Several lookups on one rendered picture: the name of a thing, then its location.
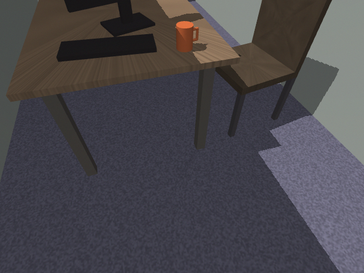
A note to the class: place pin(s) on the chair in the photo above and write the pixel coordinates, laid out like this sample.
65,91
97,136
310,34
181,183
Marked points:
283,35

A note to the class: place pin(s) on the table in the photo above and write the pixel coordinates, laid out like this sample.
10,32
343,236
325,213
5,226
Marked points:
39,74

